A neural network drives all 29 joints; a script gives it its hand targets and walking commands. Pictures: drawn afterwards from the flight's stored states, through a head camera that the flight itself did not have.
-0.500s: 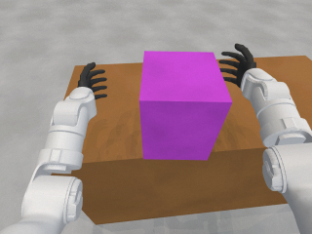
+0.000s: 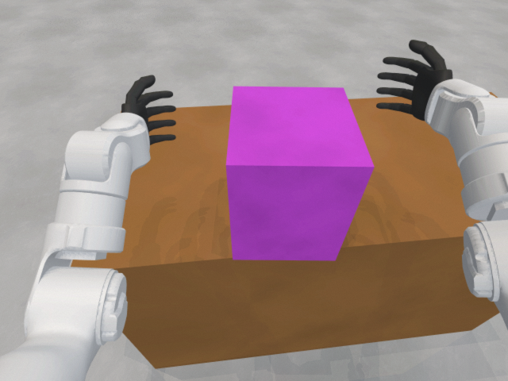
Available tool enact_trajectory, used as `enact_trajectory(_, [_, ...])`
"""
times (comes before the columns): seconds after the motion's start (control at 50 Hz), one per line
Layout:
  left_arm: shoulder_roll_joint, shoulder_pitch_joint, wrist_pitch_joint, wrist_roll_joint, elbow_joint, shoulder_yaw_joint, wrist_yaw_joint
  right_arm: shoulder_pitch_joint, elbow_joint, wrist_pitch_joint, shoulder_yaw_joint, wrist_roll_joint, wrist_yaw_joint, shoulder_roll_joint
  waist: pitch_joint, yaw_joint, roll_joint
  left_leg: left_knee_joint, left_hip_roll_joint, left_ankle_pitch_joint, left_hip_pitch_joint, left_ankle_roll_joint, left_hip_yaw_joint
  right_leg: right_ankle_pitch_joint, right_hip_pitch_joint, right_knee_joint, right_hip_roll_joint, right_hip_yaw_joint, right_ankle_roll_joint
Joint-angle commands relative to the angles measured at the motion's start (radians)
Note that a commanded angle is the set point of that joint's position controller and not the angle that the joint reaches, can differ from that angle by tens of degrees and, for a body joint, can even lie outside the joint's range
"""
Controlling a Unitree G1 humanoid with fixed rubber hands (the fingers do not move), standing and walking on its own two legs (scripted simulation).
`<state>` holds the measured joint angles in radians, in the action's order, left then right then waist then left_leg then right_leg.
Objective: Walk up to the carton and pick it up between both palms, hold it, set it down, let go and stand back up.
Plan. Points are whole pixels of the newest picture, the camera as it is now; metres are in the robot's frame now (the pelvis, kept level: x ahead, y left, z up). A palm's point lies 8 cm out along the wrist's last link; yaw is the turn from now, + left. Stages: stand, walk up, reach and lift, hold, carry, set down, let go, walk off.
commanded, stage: set down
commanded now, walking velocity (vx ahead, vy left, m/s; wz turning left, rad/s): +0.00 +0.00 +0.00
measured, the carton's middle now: (286, 176) +0.48 -0.02 +0.07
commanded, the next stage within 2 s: let go in 1.70 s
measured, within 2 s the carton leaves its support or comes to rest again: neither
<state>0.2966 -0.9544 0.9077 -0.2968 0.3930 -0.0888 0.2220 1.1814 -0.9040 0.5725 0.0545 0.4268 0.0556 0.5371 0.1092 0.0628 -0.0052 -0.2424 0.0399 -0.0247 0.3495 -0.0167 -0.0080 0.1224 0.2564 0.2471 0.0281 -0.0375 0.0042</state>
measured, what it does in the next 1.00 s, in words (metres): stands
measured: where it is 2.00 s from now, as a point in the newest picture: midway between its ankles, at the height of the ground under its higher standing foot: outside the picture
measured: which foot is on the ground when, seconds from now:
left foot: down 0.00-1.00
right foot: down 0.00-1.00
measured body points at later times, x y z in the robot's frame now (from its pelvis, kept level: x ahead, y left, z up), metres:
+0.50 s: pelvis +0.00 -0.01 +0.00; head -0.01 -0.01 +0.45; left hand +0.36 +0.19 +0.16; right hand +0.40 -0.22 +0.16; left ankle +0.05 +0.13 -0.75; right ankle -0.01 -0.12 -0.75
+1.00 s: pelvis +0.00 +0.00 +0.00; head +0.00 +0.02 +0.45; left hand +0.29 +0.20 +0.12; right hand +0.31 -0.21 +0.11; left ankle +0.05 +0.13 -0.75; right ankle -0.01 -0.12 -0.75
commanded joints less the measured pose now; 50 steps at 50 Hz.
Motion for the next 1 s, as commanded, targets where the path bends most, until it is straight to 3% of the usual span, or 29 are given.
enact_trajectory(0.0, [0.170,-0.456,0.011,0.023,-0.227,-0.050,-0.021,0.403,0.178,-0.002,-0.058,-0.015,-0.023,0.191,0.590,-0.030,-0.025,-0.069,-0.068,0.304,-0.591,-0.006,0.029,-0.277,-0.025,-0.060,0.049,0.044,0.052])
enact_trajectory(0.12, [0.104,-0.230,0.058,0.096,-0.308,-0.074,-0.112,0.174,0.265,0.016,-0.126,-0.085,-0.050,0.203,0.465,-0.109,0.033,-0.002,-0.074,0.410,-0.620,-0.045,0.037,-0.416,-0.142,-0.143,0.052,0.043,0.045])
enact_trajectory(0.18, [0.087,-0.188,0.042,0.119,-0.431,-0.082,-0.137,0.119,0.399,-0.002,-0.144,-0.074,-0.057,0.168,0.433,-0.111,0.067,0.019,-0.074,0.427,-0.600,-0.049,0.035,-0.426,-0.199,-0.157,0.044,0.037,0.034])
enact_trajectory(0.26, [0.040,-0.081,0.014,0.121,-0.497,-0.079,-0.154,-0.012,0.509,-0.027,-0.116,-0.027,-0.052,0.106,0.354,-0.084,0.072,0.035,-0.062,0.383,-0.543,-0.048,0.029,-0.364,-0.268,-0.158,0.035,0.021,0.011])
enact_trajectory(0.34, [0.048,-0.024,-0.009,0.119,-0.530,-0.113,-0.143,-0.058,0.610,-0.044,-0.084,-0.002,-0.048,0.077,0.266,-0.038,-0.022,0.058,-0.056,0.217,-0.439,-0.011,0.016,-0.247,-0.297,-0.123,0.024,0.005,0.009])
enact_trajectory(0.42, [0.077,-0.049,-0.039,0.111,-0.588,-0.147,-0.099,-0.013,0.739,-0.061,-0.065,0.018,-0.052,0.076,0.274,0.016,-0.118,0.055,-0.049,0.051,-0.396,0.031,0.012,-0.078,-0.259,-0.072,-0.006,-0.028,0.010])
enact_trajectory(0.48, [0.068,-0.018,-0.042,0.108,-0.602,-0.147,-0.067,-0.052,0.788,-0.066,-0.061,0.022,-0.065,0.083,0.284,0.033,-0.125,0.030,-0.049,0.007,-0.414,0.040,-0.001,-0.010,-0.218,-0.046,-0.022,-0.047,0.008])
enact_trajectory(0.54, [0.038,0.080,-0.020,0.105,-0.606,-0.120,-0.070,-0.146,0.805,-0.055,-0.096,-0.001,-0.085,0.100,0.281,0.003,-0.096,0.007,-0.049,0.028,-0.475,0.038,-0.010,-0.033,-0.185,-0.035,-0.023,-0.044,0.008])
enact_trajectory(0.58, [0.015,0.170,-0.001,0.116,-0.637,-0.106,-0.086,-0.251,0.822,-0.045,-0.115,-0.016,-0.106,0.106,0.258,-0.033,-0.067,0.004,-0.052,0.084,-0.522,0.027,-0.010,-0.087,-0.182,-0.047,-0.018,-0.042,0.005])
enact_trajectory(0.62, [0.003,0.237,0.010,0.115,-0.715,-0.087,-0.103,-0.326,0.869,-0.035,-0.143,-0.033,-0.126,0.102,0.274,-0.065,-0.032,0.006,-0.053,0.149,-0.564,0.014,-0.012,-0.167,-0.193,-0.045,-0.010,-0.032,0.006])
enact_trajectory(0.68, [-0.038,0.366,0.021,0.133,-0.842,-0.058,-0.117,-0.501,0.895,-0.027,-0.164,-0.037,-0.134,0.079,0.235,-0.088,0.033,0.013,-0.054,0.252,-0.599,-0.016,-0.021,-0.233,-0.194,-0.062,0.006,-0.023,-0.004])
enact_trajectory(0.7, [-0.025,0.335,0.024,0.124,-0.894,-0.047,-0.119,-0.472,0.924,-0.023,-0.177,-0.040,-0.134,0.072,0.227,-0.097,0.048,0.014,-0.052,0.258,-0.580,-0.023,-0.020,-0.224,-0.176,-0.062,0.010,-0.020,-0.007])
enact_trajectory(0.84, [-0.066,0.551,-0.029,0.131,-0.998,-0.047,-0.113,-0.665,1.052,-0.080,-0.133,-0.006,-0.079,0.033,0.128,-0.037,-0.013,0.049,-0.040,0.237,-0.538,-0.022,-0.030,-0.159,-0.205,-0.064,0.019,-0.024,-0.016])
enact_trajectory(0.94, [-0.067,0.619,-0.097,0.128,-0.981,-0.051,-0.097,-0.714,1.149,-0.136,-0.120,-0.009,-0.051,0.024,0.101,0.006,-0.054,0.065,-0.041,0.085,-0.493,-0.001,-0.044,-0.038,-0.199,-0.057,0.004,-0.037,-0.013])
enact_trajectory(0.98, [-0.081,0.622,-0.123,0.117,-0.961,-0.025,-0.087,-0.719,1.170,-0.150,-0.145,-0.029,-0.048,0.031,0.085,-0.002,-0.044,0.067,-0.037,0.000,-0.459,0.004,-0.046,0.036,-0.157,-0.051,0.000,-0.038,-0.017])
